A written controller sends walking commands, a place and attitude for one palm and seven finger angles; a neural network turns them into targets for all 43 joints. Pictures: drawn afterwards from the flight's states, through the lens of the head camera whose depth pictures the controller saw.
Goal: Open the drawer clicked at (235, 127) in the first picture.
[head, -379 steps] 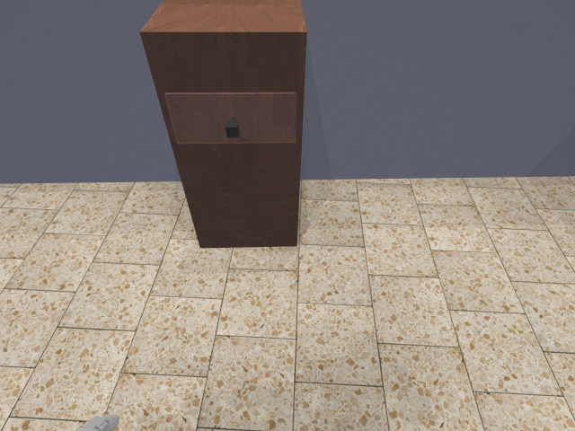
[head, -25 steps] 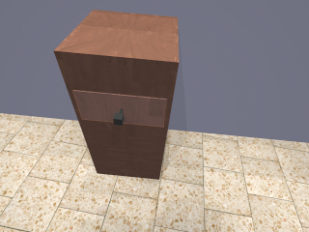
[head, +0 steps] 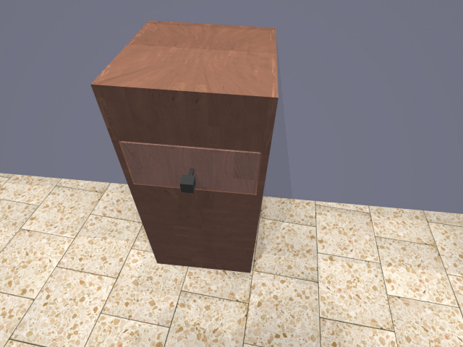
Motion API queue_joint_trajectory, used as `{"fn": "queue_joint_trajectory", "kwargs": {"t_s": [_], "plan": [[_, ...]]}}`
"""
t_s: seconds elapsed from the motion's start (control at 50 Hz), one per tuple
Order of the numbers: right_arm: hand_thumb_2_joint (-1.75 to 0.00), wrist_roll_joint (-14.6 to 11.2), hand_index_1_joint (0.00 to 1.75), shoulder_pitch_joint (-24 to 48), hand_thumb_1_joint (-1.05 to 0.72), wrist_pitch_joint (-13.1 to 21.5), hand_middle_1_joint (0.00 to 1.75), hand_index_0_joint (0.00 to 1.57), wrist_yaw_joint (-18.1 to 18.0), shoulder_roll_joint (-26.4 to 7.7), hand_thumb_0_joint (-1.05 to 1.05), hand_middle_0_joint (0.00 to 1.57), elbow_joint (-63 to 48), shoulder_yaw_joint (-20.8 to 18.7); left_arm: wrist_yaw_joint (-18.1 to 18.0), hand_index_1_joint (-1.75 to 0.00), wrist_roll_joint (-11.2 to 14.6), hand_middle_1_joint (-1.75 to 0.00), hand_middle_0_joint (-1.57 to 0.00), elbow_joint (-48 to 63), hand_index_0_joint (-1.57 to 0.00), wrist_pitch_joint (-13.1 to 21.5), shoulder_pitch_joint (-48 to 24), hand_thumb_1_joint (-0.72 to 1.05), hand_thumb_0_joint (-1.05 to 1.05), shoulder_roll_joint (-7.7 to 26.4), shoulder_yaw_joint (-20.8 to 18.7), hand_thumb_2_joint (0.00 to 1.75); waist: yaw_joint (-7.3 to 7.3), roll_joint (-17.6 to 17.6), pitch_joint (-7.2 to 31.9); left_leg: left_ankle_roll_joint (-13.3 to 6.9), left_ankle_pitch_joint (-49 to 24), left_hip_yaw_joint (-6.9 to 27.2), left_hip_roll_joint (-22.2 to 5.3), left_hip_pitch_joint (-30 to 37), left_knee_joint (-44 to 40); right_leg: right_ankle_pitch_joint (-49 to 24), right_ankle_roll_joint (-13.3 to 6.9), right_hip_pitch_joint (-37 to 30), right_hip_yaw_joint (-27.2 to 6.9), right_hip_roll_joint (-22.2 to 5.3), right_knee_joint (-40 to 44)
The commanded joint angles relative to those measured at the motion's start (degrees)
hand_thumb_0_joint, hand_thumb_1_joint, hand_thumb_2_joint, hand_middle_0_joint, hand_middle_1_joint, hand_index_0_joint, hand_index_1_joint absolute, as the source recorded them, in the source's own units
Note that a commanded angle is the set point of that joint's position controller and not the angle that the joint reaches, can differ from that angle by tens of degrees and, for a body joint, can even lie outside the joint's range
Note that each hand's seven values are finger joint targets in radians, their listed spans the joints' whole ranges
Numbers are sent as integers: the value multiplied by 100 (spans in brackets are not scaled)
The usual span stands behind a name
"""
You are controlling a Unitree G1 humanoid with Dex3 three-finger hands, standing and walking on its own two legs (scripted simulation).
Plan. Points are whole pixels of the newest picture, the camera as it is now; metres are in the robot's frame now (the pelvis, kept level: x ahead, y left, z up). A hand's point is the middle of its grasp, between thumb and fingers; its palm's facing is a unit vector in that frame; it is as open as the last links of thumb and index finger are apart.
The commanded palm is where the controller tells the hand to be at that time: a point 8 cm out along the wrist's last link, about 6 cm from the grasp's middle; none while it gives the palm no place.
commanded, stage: look again from close up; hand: left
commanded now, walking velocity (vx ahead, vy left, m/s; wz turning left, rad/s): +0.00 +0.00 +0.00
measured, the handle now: (189, 179) +0.57 +0.16 -0.12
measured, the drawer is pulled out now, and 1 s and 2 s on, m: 0.00 0.00 0.00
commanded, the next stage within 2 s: raise the hand with hooked fingers in 0.46 s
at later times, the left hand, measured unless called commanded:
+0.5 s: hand out of the picture +0.02 +0.13 -0.18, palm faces +0.03 -0.99 -0.14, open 7.3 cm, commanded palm none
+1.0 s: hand (175, 308) +0.21 +0.12 -0.08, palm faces -0.16 -0.35 -0.92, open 8.6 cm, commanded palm +0.20 +0.17 -0.01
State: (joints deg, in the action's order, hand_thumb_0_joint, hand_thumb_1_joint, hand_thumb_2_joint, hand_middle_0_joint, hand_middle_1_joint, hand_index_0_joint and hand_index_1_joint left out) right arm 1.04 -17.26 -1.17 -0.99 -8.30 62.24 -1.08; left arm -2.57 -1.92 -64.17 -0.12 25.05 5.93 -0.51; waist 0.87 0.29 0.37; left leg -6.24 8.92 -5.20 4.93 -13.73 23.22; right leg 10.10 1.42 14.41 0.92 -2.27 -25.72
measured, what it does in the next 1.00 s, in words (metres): shifts its weight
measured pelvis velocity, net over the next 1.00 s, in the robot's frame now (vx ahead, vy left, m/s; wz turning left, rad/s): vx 0.05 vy -0.05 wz -0.08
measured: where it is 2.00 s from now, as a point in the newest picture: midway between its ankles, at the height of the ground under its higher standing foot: outside the picture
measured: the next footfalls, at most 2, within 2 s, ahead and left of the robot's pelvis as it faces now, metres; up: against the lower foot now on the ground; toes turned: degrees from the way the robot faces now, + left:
none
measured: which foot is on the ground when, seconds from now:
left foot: down 0.00-1.00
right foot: down 0.00-1.00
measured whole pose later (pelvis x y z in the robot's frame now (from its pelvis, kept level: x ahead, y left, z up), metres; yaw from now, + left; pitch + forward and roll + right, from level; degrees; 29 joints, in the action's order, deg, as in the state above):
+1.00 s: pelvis +0.05 -0.05 -0.03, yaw -4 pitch +9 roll +2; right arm 2.7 -3.9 -3.2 4.0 -14.3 27.0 -1.7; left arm -23.0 -56.7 -0.8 4.2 31.1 14.6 7.4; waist 4.1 -3.2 6.2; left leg -2.3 22.0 -8.8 0.5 -28.3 41.6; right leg 22.6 -3.9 31.9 -1.7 2.6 -45.9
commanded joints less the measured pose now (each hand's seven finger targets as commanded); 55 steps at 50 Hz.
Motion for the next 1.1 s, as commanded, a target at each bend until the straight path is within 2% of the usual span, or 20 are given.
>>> {"fn": "queue_joint_trajectory", "kwargs": {"t_s": [0.0,0.52,0.54,0.56,0.58,0.6,0.62,0.64,0.7,0.72,0.76,0.78,0.8,0.86,0.88,0.92,0.94,0.98,1.0,1.08], "plan": [[-90,-38,30,-286,-90,110,30,20,-48,-541,0,20,-153,-71,-17,-30,18,-30,-20,114,-20,98,449,90,0,354,-2,90,-85,-123,-645,321,1767,1379,-1143,-439,-1112,606,-235,155,-384,-233,473],[-90,-46,30,-448,-90,245,30,20,-101,-315,0,20,164,85,-36,-30,109,-30,-20,128,-20,155,-35,90,0,420,63,90,-84,-58,-434,368,-146,918,-1054,112,-575,-421,-288,-345,-458,-378,592],[-90,-101,30,62,-90,320,30,20,-39,-642,0,20,-291,109,-213,-30,19,-30,-20,13,-20,226,4,90,0,736,86,90,41,-80,-758,522,-384,769,-1142,-259,209,-476,-303,-18,-413,-452,448],[-90,-474,30,12,-90,1082,30,20,-253,-1574,0,20,-2609,89,-258,-32,-505,-32,-20,9009,-20,1109,-4392,88,0,2055,524,89,-633,1500,2136,422,-329,787,-677,1516,-414,-221,-405,-208,-369,306,-295],[-90,-438,30,654,-90,1726,30,20,-507,-1211,0,20,-2129,170,-728,-33,-595,-33,-20,7407,-20,655,-2214,85,0,1879,132,88,-83,2111,1786,717,-285,1051,-1031,1578,-695,798,-448,286,109,240,-957],[-90,-454,30,560,-90,1962,30,20,-532,-1136,0,20,-1758,20,-1027,-34,-365,-34,-21,6985,-21,262,-1755,83,0,1438,253,87,-162,1710,1173,901,580,1135,-1021,894,-926,1248,-360,691,242,305,-1230],[-90,-562,30,418,-90,1968,30,20,-510,-802,0,20,-1700,78,-1106,-36,-602,-36,-21,5628,-21,-384,88,81,0,469,932,86,-124,918,508,710,809,1108,-917,413,-797,1234,-332,943,205,283,-1149],[-90,-565,30,417,-90,2024,30,20,-451,-945,0,20,-2204,44,-1115,-37,-576,-37,-21,6993,-21,-350,-826,78,0,350,1222,85,-242,706,0,636,1180,1150,-836,-68,-652,988,-304,874,237,212,-969],[-90,-243,30,663,-90,2098,30,20,-312,-1351,0,20,-2695,-28,-1418,-42,-2068,-42,-21,7135,-21,-322,-339,71,0,809,1320,82,-321,-57,53,485,752,1202,-626,-496,268,768,-459,1148,-80,306,-613],[-90,-94,30,696,-90,1945,30,20,-245,-1393,0,20,-2821,-77,-1553,-43,-2664,-43,-22,6973,-22,-344,-557,69,0,1004,1247,81,-415,-699,3,493,970,1299,-593,-735,431,1111,-484,1387,-231,336,-535],[-90,41,30,1107,-90,1541,30,20,-65,-1378,0,20,-3334,-223,-1767,-47,-3581,-47,-22,6248,-22,-361,635,64,0,642,1301,79,-103,-1681,-165,482,857,996,-485,-1040,807,1709,-514,1631,-159,408,-486],[-90,90,30,1278,-90,1270,30,20,47,-1382,0,20,-3494,-269,-1819,-48,-4021,-48,-22,5941,-22,-339,1374,62,0,635,1220,78,125,-1904,-207,501,643,819,-436,-1168,924,1633,-542,1614,-211,430,-482],[-90,70,30,1353,-90,945,30,20,179,-1367,0,20,-3597,-318,-1822,-50,-4365,-50,-22,5728,-22,-280,2112,60,0,793,915,77,438,-1773,4,554,237,659,-402,-1335,950,1093,-606,1276,-339,434,-583],[-90,57,30,1812,-90,251,30,20,435,-1194,0,20,-4046,-226,-1909,-54,-5122,-54,-23,6302,-23,161,2108,53,0,1365,351,74,766,-1490,656,626,-403,391,-336,-1625,1191,-507,-651,784,-536,403,-1222],[-90,60,30,1906,-90,119,30,20,477,-1163,0,20,-4148,-197,-2005,-55,-5314,-55,-23,6548,-23,296,1931,50,0,1610,126,73,836,-1151,798,635,-444,368,-312,-1674,1272,-646,-665,800,-639,410,-1357],[-90,150,30,2036,-90,-109,30,20,532,-1096,0,20,-4348,-174,-2333,-58,-5627,-58,-23,7304,-23,459,1534,46,0,2026,-241,71,941,68,1211,642,-586,367,-260,-1444,1436,-848,-751,806,-836,452,-1590],[-90,156,30,2004,-90,-186,30,20,525,-1039,0,20,-4396,-173,-2510,-60,-5743,-60,-23,7530,-23,487,1316,43,0,2062,-300,70,919,655,1484,619,-743,365,-253,-1208,1579,-900,-795,936,-917,499,-1692],[-90,223,30,1842,-90,-293,30,20,473,-1018,0,20,-4444,-178,-2808,-63,-5952,-63,-24,8089,-24,512,430,39,0,2188,-310,68,712,1164,2018,570,-941,490,-264,-792,1925,-813,-811,1479,-1146,543,-1796],[-90,289,30,1733,-90,-349,30,20,428,-1023,0,20,-4333,-202,-2939,-64,-6056,-64,-24,8487,-24,535,-306,36,0,2384,-442,67,544,951,2221,539,-803,614,-262,-770,2133,-652,-771,1680,-1244,535,-1840],[-90,377,30,1730,-90,-255,30,20,257,-1069,0,20,-4184,-209,-3020,-70,-5947,-70,-25,8614,-25,754,-1365,27,0,2318,-250,63,2,435,2061,404,-8,615,-234,-931,2743,88,-629,2488,-1412,377,-1674]]}}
